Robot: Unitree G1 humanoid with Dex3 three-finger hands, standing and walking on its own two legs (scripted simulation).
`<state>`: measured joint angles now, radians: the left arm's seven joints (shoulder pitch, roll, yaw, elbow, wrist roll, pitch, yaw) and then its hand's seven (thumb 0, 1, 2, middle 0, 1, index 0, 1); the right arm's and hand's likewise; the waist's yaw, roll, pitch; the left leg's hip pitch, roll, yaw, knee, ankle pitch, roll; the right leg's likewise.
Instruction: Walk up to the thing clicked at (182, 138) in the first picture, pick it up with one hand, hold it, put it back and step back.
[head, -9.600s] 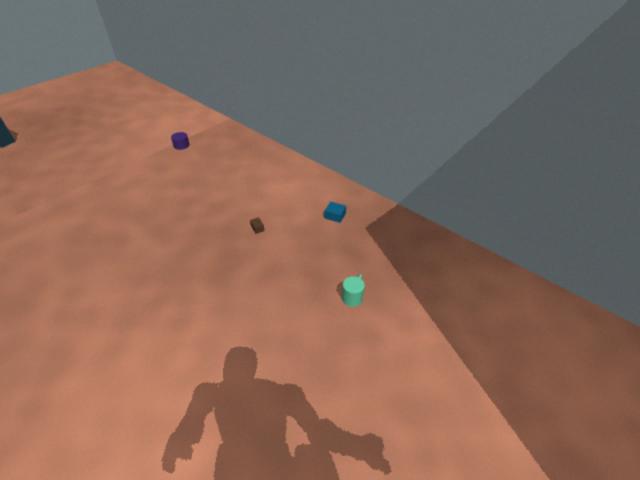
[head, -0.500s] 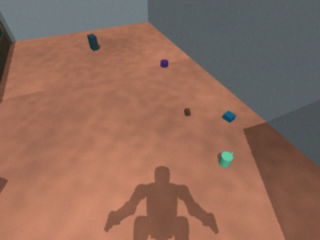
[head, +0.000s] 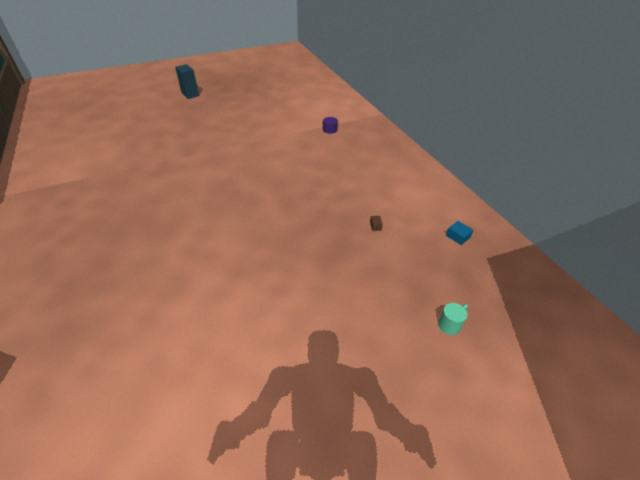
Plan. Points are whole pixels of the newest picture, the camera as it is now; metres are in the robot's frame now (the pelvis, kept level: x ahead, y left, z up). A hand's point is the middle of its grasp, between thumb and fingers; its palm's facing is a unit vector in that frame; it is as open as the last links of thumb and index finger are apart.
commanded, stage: stand
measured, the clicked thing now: (330, 125) +2.31 -0.07 -0.75
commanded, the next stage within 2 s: walk up in 0.70 s
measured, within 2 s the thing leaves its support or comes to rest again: neither
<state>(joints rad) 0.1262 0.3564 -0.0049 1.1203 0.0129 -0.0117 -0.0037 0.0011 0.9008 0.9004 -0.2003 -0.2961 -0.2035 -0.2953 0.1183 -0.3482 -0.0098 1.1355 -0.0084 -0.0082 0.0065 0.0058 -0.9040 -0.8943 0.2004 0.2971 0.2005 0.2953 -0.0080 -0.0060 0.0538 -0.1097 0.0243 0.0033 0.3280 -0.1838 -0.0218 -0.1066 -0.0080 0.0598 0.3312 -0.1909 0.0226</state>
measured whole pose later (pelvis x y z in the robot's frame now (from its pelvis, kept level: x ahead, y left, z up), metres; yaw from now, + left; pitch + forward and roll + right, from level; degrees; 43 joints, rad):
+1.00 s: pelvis +0.05 -0.03 -0.02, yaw -2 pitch -3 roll +0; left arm 0.26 0.41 0.08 1.01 0.04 -0.07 -0.06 0.00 0.90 0.90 -0.20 -0.30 -0.20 -0.30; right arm 0.26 -0.41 -0.09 1.01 -0.03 0.00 0.05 0.01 -0.90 -0.89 0.20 0.30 0.20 0.30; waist 0.00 0.04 0.03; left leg -0.20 0.04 -0.04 0.76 -0.47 0.03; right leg -0.19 0.01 -0.04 0.56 -0.32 -0.03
